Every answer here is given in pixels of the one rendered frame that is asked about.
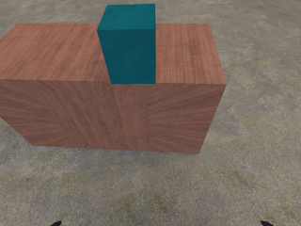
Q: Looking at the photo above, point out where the pedestal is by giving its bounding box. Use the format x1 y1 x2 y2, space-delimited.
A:
0 23 227 153

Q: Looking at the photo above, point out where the carton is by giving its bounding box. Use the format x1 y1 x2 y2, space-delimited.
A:
97 4 156 85

